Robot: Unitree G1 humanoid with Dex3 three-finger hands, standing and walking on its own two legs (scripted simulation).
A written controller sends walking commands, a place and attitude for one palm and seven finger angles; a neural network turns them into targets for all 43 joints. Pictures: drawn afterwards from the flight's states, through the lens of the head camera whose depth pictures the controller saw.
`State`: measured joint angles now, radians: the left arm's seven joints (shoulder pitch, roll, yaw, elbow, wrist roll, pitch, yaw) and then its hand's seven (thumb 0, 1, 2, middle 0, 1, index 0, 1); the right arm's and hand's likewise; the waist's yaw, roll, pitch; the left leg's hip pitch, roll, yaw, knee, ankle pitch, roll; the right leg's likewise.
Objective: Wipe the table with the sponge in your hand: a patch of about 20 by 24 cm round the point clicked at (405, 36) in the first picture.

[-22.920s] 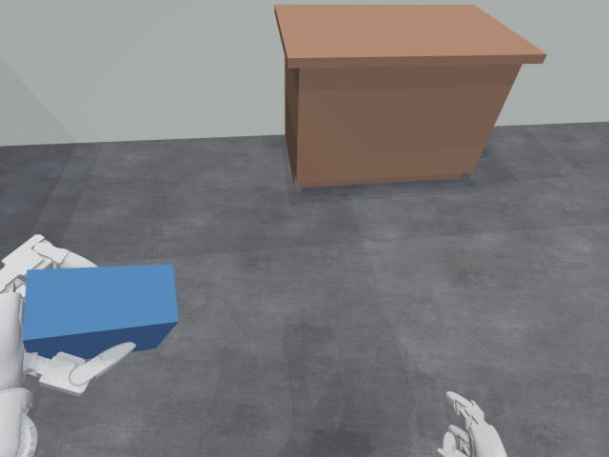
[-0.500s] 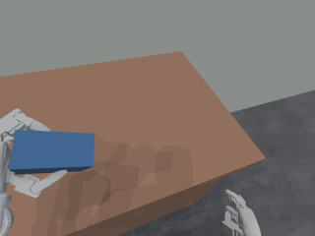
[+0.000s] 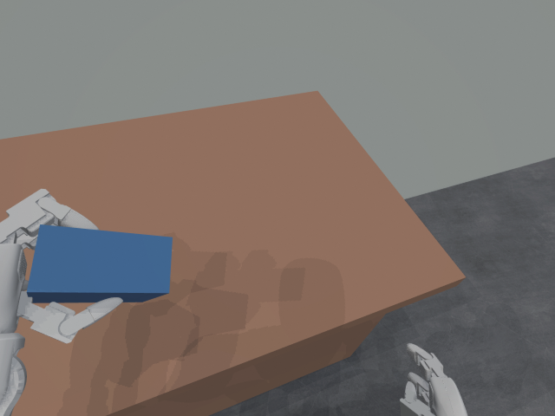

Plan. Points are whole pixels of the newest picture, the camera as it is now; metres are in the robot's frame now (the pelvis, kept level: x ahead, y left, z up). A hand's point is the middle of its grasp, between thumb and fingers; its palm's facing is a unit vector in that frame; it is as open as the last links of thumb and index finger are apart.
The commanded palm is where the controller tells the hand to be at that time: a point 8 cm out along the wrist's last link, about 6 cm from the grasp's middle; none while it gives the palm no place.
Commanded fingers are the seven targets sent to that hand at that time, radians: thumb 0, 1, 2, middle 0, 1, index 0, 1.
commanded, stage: turn the palm down, sponge in hand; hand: left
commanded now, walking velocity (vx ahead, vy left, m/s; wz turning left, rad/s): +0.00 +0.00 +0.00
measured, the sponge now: (119, 271) +0.24 +0.21 +0.13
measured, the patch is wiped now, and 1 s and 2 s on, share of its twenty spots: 0.00 0.00 0.00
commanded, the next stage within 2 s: none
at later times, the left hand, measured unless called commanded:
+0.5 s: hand (62, 276) +0.21 +0.25 +0.16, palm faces +0.38 -0.62 -0.69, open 10.1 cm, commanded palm +0.17 +0.26 +0.18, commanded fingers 0.00 0.10 1.30 -1.20 -1.60 -1.20 -1.60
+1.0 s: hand (94, 274) +0.22 +0.23 +0.14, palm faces +0.22 -0.39 -0.89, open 10.1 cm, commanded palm +0.19 +0.24 +0.18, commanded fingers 0.00 0.10 1.30 -1.20 -1.60 -1.20 -1.60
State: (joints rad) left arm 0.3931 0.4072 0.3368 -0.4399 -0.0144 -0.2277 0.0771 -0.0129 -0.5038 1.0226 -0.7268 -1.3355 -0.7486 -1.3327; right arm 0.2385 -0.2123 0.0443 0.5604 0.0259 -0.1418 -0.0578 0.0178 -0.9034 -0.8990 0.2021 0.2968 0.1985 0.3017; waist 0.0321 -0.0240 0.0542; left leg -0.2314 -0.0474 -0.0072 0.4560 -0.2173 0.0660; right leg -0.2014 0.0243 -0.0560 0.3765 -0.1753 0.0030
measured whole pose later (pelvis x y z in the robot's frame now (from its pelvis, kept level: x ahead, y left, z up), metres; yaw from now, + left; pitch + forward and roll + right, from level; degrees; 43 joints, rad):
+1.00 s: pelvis +0.01 -0.06 -0.03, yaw -1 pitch +1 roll +1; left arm 0.37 0.64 0.33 -0.42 0.31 0.18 0.00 -0.01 -0.50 1.02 -0.73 -1.33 -0.75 -1.33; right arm 0.21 -0.30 0.00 0.55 0.05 -0.01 -0.12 0.02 -0.91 -0.90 0.20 0.30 0.20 0.30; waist 0.08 0.07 -0.03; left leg -0.37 -0.01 -0.01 0.70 -0.36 -0.01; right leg -0.39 0.07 -0.05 0.72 -0.35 -0.09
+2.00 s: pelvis +0.00 -0.03 +0.00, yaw -2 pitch -4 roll +1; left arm 0.11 0.55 -0.02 -0.27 0.85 0.47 -0.05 -0.01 -0.50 1.02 -0.73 -1.33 -0.75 -1.33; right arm 0.02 -0.28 0.05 0.68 0.05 0.05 -0.07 0.02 -0.90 -0.90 0.20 0.30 0.20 0.32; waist 0.12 0.11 0.02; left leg -0.14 -0.04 0.02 0.41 -0.20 0.03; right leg -0.17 0.04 -0.01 0.45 -0.21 -0.06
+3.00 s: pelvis +0.00 -0.03 +0.00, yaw -2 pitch -4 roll +1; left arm 0.12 0.48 -0.09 -0.21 0.90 0.46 -0.02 -0.01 -0.50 1.03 -0.73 -1.33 -0.75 -1.33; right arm 0.03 -0.27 0.04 0.69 0.04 0.04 -0.07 0.02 -0.91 -0.90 0.20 0.30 0.22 0.33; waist 0.12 0.10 0.01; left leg -0.12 -0.04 0.02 0.39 -0.20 0.04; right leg -0.15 0.04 0.00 0.42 -0.20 -0.05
